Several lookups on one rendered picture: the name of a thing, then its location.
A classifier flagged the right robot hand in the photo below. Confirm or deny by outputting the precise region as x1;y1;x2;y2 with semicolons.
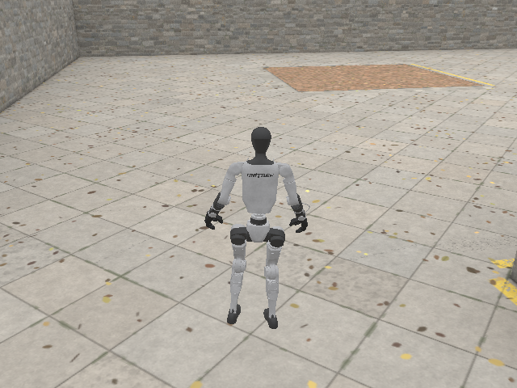
289;218;308;233

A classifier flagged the humanoid robot head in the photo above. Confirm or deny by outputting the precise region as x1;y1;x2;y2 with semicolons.
247;127;274;165

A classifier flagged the robot right forearm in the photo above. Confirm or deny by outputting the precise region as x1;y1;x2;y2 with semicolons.
291;194;306;221

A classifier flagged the robot right upper arm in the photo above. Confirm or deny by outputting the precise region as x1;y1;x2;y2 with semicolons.
277;162;299;206

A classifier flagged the robot left forearm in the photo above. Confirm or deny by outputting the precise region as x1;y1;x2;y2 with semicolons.
208;192;225;217

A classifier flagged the left robot hand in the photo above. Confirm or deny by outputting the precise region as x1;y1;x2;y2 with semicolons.
204;212;223;230

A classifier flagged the robot left upper arm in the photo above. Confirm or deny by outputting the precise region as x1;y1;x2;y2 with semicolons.
217;162;244;205

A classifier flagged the left robot thigh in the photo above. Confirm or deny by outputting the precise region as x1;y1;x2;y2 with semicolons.
230;224;247;273

